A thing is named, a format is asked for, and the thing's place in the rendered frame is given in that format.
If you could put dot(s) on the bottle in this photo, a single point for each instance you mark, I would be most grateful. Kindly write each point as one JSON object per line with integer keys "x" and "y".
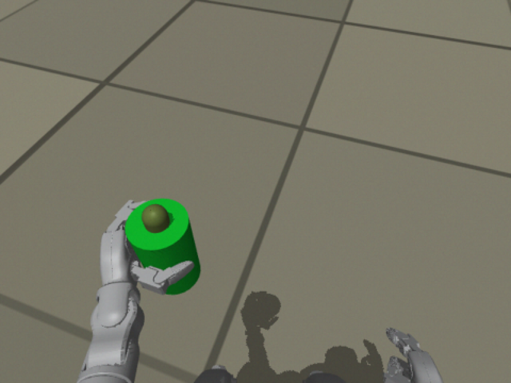
{"x": 161, "y": 235}

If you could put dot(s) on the left robot arm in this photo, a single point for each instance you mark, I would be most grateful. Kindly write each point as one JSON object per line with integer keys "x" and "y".
{"x": 116, "y": 322}

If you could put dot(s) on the left robot hand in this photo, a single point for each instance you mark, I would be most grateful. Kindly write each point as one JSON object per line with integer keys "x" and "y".
{"x": 119, "y": 261}

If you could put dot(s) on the right robot hand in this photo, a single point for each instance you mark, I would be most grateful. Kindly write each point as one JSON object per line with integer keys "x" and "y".
{"x": 420, "y": 367}

